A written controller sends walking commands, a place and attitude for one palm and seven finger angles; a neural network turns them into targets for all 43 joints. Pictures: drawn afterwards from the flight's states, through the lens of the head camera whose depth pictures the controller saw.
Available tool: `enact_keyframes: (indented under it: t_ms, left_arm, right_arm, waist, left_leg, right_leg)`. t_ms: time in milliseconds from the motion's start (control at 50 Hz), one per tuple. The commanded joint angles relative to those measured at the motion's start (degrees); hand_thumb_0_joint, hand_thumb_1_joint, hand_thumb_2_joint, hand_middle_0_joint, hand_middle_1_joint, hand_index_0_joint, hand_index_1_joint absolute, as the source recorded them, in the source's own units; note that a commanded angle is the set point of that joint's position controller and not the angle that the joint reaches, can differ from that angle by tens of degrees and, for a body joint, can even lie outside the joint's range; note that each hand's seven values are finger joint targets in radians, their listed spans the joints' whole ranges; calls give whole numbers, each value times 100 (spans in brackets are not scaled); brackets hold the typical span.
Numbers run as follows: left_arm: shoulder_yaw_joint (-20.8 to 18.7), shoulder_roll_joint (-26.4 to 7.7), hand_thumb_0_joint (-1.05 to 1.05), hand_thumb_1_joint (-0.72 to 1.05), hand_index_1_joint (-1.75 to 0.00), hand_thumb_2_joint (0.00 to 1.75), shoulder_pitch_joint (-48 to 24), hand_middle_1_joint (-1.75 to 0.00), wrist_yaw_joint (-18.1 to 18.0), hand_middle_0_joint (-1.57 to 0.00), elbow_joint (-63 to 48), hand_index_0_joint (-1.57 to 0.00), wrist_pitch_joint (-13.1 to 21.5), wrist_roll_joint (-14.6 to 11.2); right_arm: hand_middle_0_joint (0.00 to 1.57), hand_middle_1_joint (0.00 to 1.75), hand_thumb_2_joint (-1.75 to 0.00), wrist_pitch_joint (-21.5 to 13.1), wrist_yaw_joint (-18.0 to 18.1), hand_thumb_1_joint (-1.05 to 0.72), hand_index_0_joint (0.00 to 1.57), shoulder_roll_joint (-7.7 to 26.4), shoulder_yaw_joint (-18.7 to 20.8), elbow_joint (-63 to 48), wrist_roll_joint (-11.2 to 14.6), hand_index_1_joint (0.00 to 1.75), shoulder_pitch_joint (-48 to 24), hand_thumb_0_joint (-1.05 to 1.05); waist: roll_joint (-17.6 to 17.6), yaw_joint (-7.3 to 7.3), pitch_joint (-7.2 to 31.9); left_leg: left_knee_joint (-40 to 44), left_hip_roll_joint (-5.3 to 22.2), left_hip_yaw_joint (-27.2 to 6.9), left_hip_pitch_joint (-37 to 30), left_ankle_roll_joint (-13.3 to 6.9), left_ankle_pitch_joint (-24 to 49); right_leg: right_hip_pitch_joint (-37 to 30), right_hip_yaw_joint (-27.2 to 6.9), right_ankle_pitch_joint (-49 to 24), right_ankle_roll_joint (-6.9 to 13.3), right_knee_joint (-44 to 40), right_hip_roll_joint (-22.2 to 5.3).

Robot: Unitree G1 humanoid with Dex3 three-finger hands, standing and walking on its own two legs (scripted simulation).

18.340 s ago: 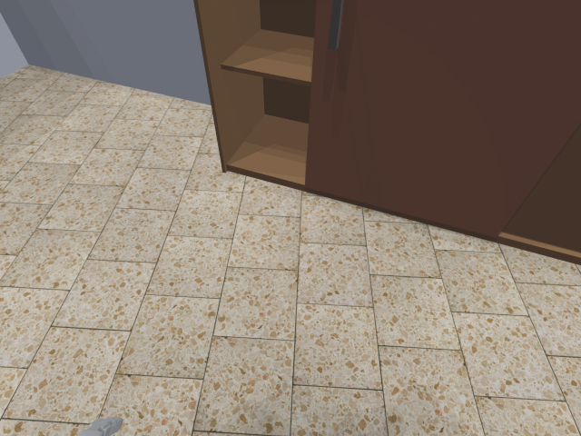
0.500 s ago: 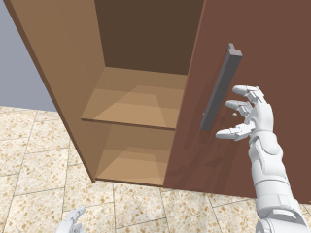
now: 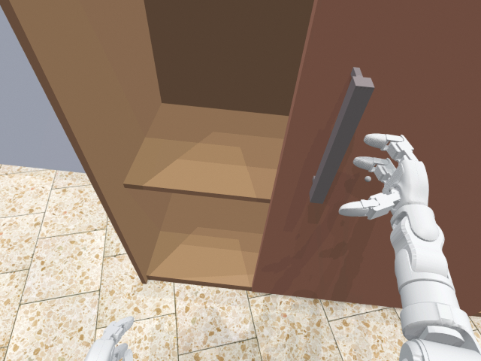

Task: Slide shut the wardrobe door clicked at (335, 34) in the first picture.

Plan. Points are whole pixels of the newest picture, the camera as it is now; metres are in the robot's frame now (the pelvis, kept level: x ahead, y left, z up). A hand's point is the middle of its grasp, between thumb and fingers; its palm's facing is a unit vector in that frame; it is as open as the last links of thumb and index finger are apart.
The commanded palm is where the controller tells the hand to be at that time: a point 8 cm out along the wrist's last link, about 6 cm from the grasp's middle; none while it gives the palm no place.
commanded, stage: move the hooked fingers beside the handle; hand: right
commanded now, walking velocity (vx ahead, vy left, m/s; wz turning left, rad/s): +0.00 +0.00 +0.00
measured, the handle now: (333, 143) +0.48 -0.12 +0.13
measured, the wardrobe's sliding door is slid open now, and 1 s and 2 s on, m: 0.44 0.44 0.44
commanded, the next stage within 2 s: feel for the door with the fingertips in 0.80 s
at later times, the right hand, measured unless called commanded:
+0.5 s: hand (371, 179) +0.40 -0.17 +0.13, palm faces +0.05 +1.00 -0.01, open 14.0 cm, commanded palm +0.37 -0.22 +0.12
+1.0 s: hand (375, 183) +0.39 -0.18 +0.12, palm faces +0.04 +1.00 -0.01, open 14.0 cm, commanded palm +0.37 -0.22 +0.12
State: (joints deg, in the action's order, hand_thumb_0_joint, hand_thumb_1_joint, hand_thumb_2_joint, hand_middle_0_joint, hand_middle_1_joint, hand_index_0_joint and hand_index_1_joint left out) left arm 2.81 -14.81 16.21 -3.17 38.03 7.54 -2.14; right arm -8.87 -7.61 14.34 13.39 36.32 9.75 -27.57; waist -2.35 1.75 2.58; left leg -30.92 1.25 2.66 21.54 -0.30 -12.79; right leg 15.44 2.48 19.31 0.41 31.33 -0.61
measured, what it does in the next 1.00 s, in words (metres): stands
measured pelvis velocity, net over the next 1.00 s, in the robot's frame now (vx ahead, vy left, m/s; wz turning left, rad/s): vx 0.00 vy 0.00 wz -0.01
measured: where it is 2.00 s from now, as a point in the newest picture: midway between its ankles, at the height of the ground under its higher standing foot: outside the picture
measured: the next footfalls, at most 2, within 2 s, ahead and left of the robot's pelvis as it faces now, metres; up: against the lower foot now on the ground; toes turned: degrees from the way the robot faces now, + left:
none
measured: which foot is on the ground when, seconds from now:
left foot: down 0.00-1.00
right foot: down 0.00-1.00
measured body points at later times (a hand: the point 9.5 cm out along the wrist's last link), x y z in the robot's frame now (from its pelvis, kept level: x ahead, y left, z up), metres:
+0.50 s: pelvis +0.00 +0.00 +0.00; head +0.02 +0.02 +0.45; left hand +0.13 +0.25 -0.11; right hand +0.39 -0.23 +0.13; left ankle +0.03 +0.12 -0.73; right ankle -0.04 -0.11 -0.73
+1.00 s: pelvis +0.00 +0.00 +0.00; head +0.02 +0.01 +0.45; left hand +0.12 +0.24 -0.11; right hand +0.38 -0.23 +0.13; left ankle +0.03 +0.12 -0.73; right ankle -0.04 -0.11 -0.73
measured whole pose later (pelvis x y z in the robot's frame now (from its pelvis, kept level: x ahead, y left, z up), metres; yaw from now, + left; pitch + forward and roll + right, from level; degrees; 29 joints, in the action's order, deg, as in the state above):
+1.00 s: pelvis +0.00 +0.00 +0.00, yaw +0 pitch +4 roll +0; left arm 2.4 -15.2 17.0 -3.4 37.9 7.5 -2.3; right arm -8.2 -9.2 15.0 13.3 33.5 11.0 -25.2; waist -2.5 1.6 2.6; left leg -30.4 1.3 3.0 21.2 0.0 -12.8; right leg 15.6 2.1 19.6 0.6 31.6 -0.5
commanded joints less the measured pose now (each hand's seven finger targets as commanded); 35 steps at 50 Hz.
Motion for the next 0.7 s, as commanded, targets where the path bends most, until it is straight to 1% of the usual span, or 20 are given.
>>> enact_keyframes:
  t_ms: [0, 60, 80, 100, 180, 200, 240, 260, 280, 320, 340, 360, 400, 460, 520, 540, 560, 580, 660, 680]
  left_arm:
    - [-301, -705, 0, 90, -30, 90, -200, -30, -26, -20, -761, -20, 285, -36]
    - [-306, -702, 0, 90, -30, 90, -214, -30, -28, -20, -749, -20, 298, -45]
    - [-307, -704, 0, 90, -30, 90, -217, -30, -32, -20, -746, -20, 304, -51]
    - [-307, -700, 0, 90, -30, 90, -219, -30, -33, -20, -720, -20, 311, -57]
    - [-290, -718, 0, 90, -30, 90, -218, -30, -54, -20, -675, -20, 278, -43]
    - [-290, -724, 0, 90, -30, 90, -219, -30, -59, -20, -679, -20, 269, -40]
    - [-295, -735, 0, 90, -30, 90, -223, -30, -72, -20, -685, -20, 256, -26]
    - [-282, -708, 0, 90, -30, 90, -255, -30, -73, -20, -735, -20, 261, -21]
    - [-280, -702, 0, 90, -30, 90, -261, -30, -81, -20, -727, -20, 263, -33]
    - [-284, -685, 0, 90, -30, 90, -257, -30, -75, -20, -736, -20, 289, -43]
    - [-287, -706, 0, 90, -30, 90, -231, -30, -65, -20, -730, -20, 284, -44]
    - [-280, -701, 0, 90, -30, 90, -233, -30, -59, -20, -723, -20, 285, -54]
    - [-283, -731, 0, 90, -30, 90, -219, -30, -60, -20, -706, -20, 275, -71]
    - [-301, -750, 0, 90, -30, 90, -214, -30, -48, -20, -737, -20, 259, -43]
    - [-293, -730, 0, 90, -30, 90, -212, -30, -56, -20, -724, -20, 247, -40]
    - [-302, -748, 0, 90, -30, 90, -208, -30, -60, -20, -713, -20, 236, -29]
    - [-298, -731, 0, 90, -30, 90, -207, -30, -67, -20, -734, -20, 227, -28]
    - [-283, -710, 0, 90, -30, 90, -235, -30, -68, -20, -745, -20, 237, -31]
    - [-271, -733, 0, 90, -30, 90, -208, -30, -88, -20, -707, -20, 237, -38]
    - [-273, -730, 0, 90, -30, 90, -228, -30, -92, -20, -714, -20, 237, -49]
  right_arm:
    - [30, 120, -30, -428, -36, 50, 30, 1189, 278, -1537, 96, 120, -2211, 0]
    - [30, 120, -30, -414, -61, 50, 30, 1009, 121, -1605, 141, 120, -2150, 0]
    - [30, 120, -30, -393, -73, 50, 30, 925, 52, -1575, 139, 120, -2116, 0]
    - [30, 120, -30, -380, -66, 50, 30, 879, -4, -1604, 142, 120, -2267, 0]
    - [30, 120, -30, -300, -11, 50, 30, 1150, 216, -1442, 103, 120, -2249, 0]
    - [30, 120, -30, -307, -5, 50, 30, 1210, 266, -1421, 105, 120, -2293, 0]
    - [30, 120, -30, -354, 3, 50, 30, 1441, 457, -1493, 104, 120, -2287, 0]
    - [30, 120, -30, -377, -27, 50, 30, 1345, 387, -1565, 115, 120, -2264, 0]
    - [30, 120, -30, -404, -46, 50, 30, 1420, 426, -1580, 114, 120, -2297, 0]
    - [30, 120, -30, -413, -112, 50, 30, 1174, 230, -1563, 129, 120, -2251, 0]
    - [30, 120, -30, -394, -124, 50, 30, 1143, 213, -1441, 137, 120, -2114, 0]
    - [30, 120, -30, -356, -157, 50, 30, 971, 92, -1340, 163, 120, -2087, 0]
    - [30, 120, -30, -298, -151, 50, 30, 962, 87, -1219, 183, 120, -2167, 0]
    - [30, 120, -30, -287, -96, 50, 30, 1244, 334, -1345, 144, 120, -2057, 0]
    - [30, 120, -30, -326, -74, 50, 30, 1226, 277, -1432, 133, 120, -2355, 0]
    - [30, 120, -30, -359, -55, 50, 30, 1411, 411, -1467, 122, 120, -2313, 0]
    - [30, 120, -30, -383, -65, 50, 30, 1442, 446, -1514, 112, 120, -2265, 0]
    - [30, 120, -30, -394, -79, 50, 30, 1324, 343, -1550, 132, 120, -2357, 0]
    - [30, 120, -30, -406, -142, 50, 30, 1454, 464, -1292, 161, 120, -2314, 0]
    - [30, 120, -30, -398, -178, 50, 30, 1405, 407, -1238, 159, 120, -2268, 0]
  waist:
    - [105, -44, 1663]
    - [283, 21, 1580]
    - [222, 10, 1535]
    - [169, 67, 1476]
    - [159, 21, 1426]
    - [299, 31, 1428]
    - [295, -23, 1603]
    - [226, -46, 1691]
    - [75, -41, 1712]
    - [-2, -24, 1655]
    - [197, -10, 1558]
    - [160, 13, 1468]
    - [275, 37, 1345]
    - [206, -47, 1571]
    - [221, 30, 1543]
    - [306, -5, 1595]
    - [171, -27, 1698]
    - [137, 13, 1671]
    - [233, 5, 1525]
    - [125, 12, 1503]
  left_leg:
    - [179, -57, -134, -1321, -135, 1678]
    - [215, -72, -114, -1290, -116, 1666]
    - [205, -68, -102, -1239, -125, 1654]
    - [225, -71, -93, -1130, -119, 1601]
    - [247, -50, -124, -1184, -121, 1490]
    - [258, -49, -121, -1200, -112, 1420]
    - [258, -47, -171, -1364, -113, 1508]
    - [245, -36, -191, -1463, -109, 1602]
    - [225, -35, -179, -1457, -123, 1644]
    - [206, -52, -136, -1347, -141, 1706]
    - [234, -61, -129, -1326, -137, 1697]
    - [236, -59, -109, -1263, -131, 1679]
    - [252, -64, -84, -1139, -132, 1508]
    - [229, -44, -131, -1296, -130, 1544]
    - [228, -47, -127, -1229, -120, 1525]
    - [239, -50, -165, -1315, -115, 1560]
    - [211, -48, -163, -1384, -120, 1620]
    - [228, -45, -177, -1376, -107, 1644]
    - [264, -49, -178, -1355, -114, 1506]
    - [264, -56, -173, -1297, -122, 1461]
  right_leg:
    - [-45, -157, -1669, 22, -433, 41]
    - [-50, -158, -1639, 40, -439, 25]
    - [-58, -169, -1649, 31, -442, 22]
    - [-110, -179, -1613, 26, -438, 22]
    - [13, -176, -1467, 40, -449, 44]
    - [59, -190, -1391, 45, -458, 47]
    - [33, -160, -1459, 71, -428, 48]
    - [27, -144, -1504, 74, -441, 61]
    - [-6, -148, -1557, 57, -444, 54]
    - [-107, -164, -1678, 33, -435, 46]
    - [-61, -177, -1680, 47, -425, 31]
    - [-31, -160, -1638, 41, -442, 33]
    - [29, -190, -1485, 41, -457, 41]
    - [49, -172, -1512, 52, -433, 60]
    - [26, -177, -1489, 55, -419, 52]
    - [53, -174, -1514, 74, -395, 42]
    - [21, -157, -1573, 65, -406, 50]
    - [13, -149, -1551, 68, -406, 59]
    - [117, -158, -1408, 78, -436, 46]
    - [96, -153, -1384, 72, -438, 51]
